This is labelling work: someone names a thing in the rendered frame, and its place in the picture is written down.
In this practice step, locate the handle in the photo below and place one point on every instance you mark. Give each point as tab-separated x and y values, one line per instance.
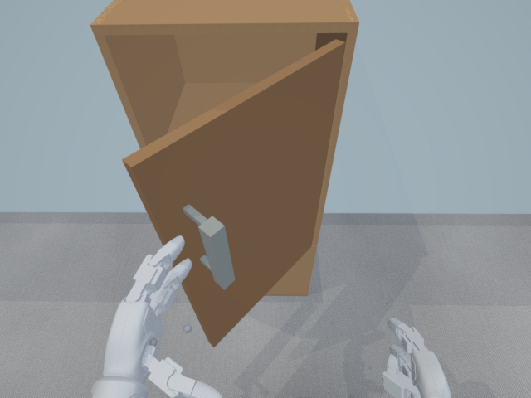
214	239

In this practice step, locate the robot left hand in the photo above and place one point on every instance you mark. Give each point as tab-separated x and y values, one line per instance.
138	319

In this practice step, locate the robot right hand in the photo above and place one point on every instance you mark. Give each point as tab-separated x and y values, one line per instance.
422	375

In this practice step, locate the cupboard door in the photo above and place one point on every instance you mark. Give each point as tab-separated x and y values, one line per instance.
254	162

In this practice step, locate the left robot forearm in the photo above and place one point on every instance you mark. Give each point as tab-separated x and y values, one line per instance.
118	387

